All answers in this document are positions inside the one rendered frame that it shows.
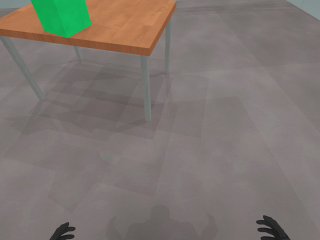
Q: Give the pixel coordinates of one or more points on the robot right hand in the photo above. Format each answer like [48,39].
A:
[274,229]

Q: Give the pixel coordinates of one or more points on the table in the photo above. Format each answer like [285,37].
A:
[125,26]

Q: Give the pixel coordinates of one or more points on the carton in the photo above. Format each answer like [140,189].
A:
[62,17]

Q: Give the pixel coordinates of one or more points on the robot left hand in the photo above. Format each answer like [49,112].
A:
[62,230]

